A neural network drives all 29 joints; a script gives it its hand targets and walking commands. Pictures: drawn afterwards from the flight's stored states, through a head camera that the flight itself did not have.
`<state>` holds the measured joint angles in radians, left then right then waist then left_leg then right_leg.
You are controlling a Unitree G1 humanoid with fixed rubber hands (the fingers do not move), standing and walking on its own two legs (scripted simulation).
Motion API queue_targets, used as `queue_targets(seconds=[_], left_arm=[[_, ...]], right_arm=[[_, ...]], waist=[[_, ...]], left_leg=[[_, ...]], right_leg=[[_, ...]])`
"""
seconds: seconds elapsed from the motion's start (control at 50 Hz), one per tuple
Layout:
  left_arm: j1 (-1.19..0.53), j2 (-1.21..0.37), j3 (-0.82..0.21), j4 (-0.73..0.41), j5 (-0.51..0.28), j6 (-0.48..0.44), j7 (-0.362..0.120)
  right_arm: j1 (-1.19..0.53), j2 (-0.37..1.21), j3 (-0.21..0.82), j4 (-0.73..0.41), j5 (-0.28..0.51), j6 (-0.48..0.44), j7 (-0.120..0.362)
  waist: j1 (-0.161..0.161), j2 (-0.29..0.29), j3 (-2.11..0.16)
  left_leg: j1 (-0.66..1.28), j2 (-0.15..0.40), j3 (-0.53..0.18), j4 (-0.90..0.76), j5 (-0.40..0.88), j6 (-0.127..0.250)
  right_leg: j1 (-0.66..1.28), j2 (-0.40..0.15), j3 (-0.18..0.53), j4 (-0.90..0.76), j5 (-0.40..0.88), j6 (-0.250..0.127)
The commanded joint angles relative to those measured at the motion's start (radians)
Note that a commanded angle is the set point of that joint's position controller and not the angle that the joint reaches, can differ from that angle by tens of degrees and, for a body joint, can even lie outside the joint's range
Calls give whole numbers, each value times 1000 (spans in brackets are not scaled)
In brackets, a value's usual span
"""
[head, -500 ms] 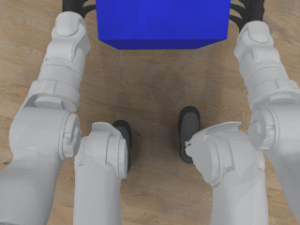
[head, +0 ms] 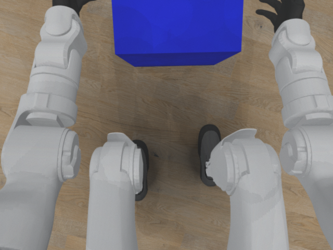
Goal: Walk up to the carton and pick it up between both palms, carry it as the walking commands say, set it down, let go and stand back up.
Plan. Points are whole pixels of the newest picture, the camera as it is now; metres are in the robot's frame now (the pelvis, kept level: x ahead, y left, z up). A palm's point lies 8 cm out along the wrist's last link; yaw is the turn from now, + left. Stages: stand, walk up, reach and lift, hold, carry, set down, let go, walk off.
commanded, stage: set down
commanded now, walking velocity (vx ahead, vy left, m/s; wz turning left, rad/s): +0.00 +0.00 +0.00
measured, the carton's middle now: (175, 21) +0.57 -0.02 -0.28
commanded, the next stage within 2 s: let go in 1.08 s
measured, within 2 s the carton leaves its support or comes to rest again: neither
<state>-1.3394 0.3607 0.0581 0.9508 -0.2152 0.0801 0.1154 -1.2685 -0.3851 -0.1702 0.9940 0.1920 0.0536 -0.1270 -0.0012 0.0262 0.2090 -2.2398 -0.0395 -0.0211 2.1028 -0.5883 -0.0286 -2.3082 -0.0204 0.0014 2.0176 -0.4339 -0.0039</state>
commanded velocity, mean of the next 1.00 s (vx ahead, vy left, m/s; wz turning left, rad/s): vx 0.00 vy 0.00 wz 0.00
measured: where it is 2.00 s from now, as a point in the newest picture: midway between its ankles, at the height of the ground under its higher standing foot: (173, 172)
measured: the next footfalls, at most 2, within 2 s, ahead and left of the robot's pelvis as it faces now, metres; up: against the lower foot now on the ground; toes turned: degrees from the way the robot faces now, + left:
none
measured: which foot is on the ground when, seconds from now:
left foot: down 0.00-1.00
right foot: down 0.00-1.00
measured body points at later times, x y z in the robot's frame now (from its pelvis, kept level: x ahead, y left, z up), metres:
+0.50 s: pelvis +0.03 +0.01 +0.10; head +0.34 +0.00 +0.43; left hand +0.57 +0.20 +0.01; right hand +0.53 -0.24 -0.01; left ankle +0.10 +0.12 -0.36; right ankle +0.14 -0.12 -0.36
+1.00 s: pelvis +0.06 +0.01 +0.23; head +0.32 -0.01 +0.60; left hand +0.57 +0.20 +0.16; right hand +0.52 -0.25 +0.14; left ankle +0.10 +0.12 -0.36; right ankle +0.14 -0.12 -0.36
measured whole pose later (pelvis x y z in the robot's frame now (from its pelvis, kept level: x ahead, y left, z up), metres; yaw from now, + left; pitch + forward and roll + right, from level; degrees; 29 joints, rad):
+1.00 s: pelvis +0.06 +0.01 +0.23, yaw -1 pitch +47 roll +0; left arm -0.93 0.33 0.14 0.78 -0.09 0.21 -0.05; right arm -0.84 -0.31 -0.29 0.76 0.08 0.17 0.06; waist 0.00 0.04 -0.22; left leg -1.62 -0.03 -0.02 1.23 -0.43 0.00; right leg -1.66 -0.02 0.00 1.16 -0.32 0.01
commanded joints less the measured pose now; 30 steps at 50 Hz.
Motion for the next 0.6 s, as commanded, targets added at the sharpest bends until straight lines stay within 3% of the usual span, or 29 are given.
queue_targets(seconds=[0.0,0.02,0.06,0.1,0.14,0.16,0.18,0.26,0.3,0.32,0.34,0.36,0.44,0.5,0.52,0.56,0.58], left_arm=[[-151,219,63,-108,22,34,-14],[-158,219,68,-116,22,37,-17],[-127,212,87,-90,34,45,-30],[-90,189,93,-63,48,51,-41],[-81,182,106,-74,74,53,-52],[-69,186,119,-68,86,55,-55],[-77,189,121,-76,96,56,-57],[-37,139,96,-172,84,63,-69],[-20,130,99,-215,96,69,-72],[-5,109,86,-235,95,74,-73],[13,120,100,-253,100,80,-74],[22,106,90,-272,92,88,-79],[74,87,98,-335,89,113,-92],[132,74,116,-319,115,120,-105],[156,77,129,-324,118,118,-109],[174,51,116,-346,103,115,-119],[189,47,114,-333,101,114,-125]], right_arm=[[-159,-135,-17,-152,14,32,4],[-175,-132,-15,-195,20,34,6],[-151,-125,-22,-175,9,46,16],[-104,-105,-35,-132,-7,53,32],[-86,-109,-63,-126,-28,58,46],[-52,-102,-76,-89,-43,61,52],[-60,-105,-84,-106,-41,62,59],[-15,-123,-117,-193,-62,61,81],[29,-124,-125,-200,-73,66,90],[49,-128,-128,-218,-76,68,98],[53,-135,-134,-237,-84,73,103],[49,-149,-140,-291,-83,75,109],[80,-139,-123,-383,-69,95,130],[169,-103,-129,-316,-80,106,149],[162,-115,-141,-366,-90,104,150],[191,-99,-143,-378,-95,98,157],[203,-89,-140,-371,-95,100,159]], waist=[[-113,-63,-1294],[-101,-58,-1325],[-87,-70,-1266],[-96,-78,-1213],[-99,-42,-1178],[-109,-57,-1155],[-100,-33,-1180],[-142,-16,-1289],[-140,28,-1305],[-156,40,-1334],[-150,21,-1343],[-162,31,-1375],[-143,42,-1443],[-139,40,-1342],[-138,27,-1379],[-156,9,-1399],[-149,0,-1395]], left_leg=[[497,-1,91,-285,73,17],[511,-3,93,-283,93,19],[472,-5,96,-308,80,23],[468,-7,88,-344,69,22],[486,-6,82,-381,72,20],[489,-6,75,-404,62,20],[522,-5,71,-414,78,22],[651,-15,55,-468,193,18],[685,-20,60,-497,226,8],[735,-20,55,-519,264,3],[743,-24,52,-535,279,2],[780,-25,47,-549,294,2],[866,-31,47,-611,381,-6],[846,-32,50,-679,394,-14],[848,-34,51,-695,402,-14],[876,-37,52,-732,442,-20],[857,-40,59,-755,437,-21]], right_leg=[[950,31,-57,-197,140,27],[968,33,-50,-203,157,26],[968,37,-43,-227,149,25],[948,41,-48,-258,134,27],[888,44,-47,-283,124,23],[879,45,-52,-305,106,23],[868,43,-50,-313,114,22],[886,52,-72,-350,210,15],[897,57,-68,-382,243,9],[899,60,-76,-397,271,9],[910,65,-78,-410,278,11],[919,65,-77,-430,290,9],[1000,73,-71,-499,361,13],[1012,78,-68,-563,379,18],[1059,79,-63,-580,404,18],[1116,87,-68,-619,453,21],[1160,87,-64,-637,475,22]])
